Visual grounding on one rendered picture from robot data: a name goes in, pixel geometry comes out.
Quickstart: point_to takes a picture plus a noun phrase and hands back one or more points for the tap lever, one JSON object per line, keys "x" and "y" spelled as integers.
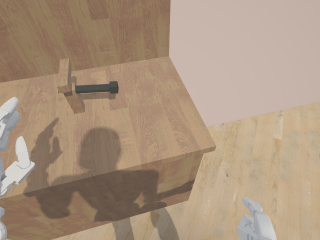
{"x": 112, "y": 87}

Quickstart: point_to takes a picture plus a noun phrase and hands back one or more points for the left robot hand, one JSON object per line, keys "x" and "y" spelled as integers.
{"x": 17, "y": 171}

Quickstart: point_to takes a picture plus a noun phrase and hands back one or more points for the counter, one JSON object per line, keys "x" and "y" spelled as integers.
{"x": 99, "y": 157}

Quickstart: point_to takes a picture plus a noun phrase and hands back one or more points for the right robot hand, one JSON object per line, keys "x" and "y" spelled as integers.
{"x": 259, "y": 228}

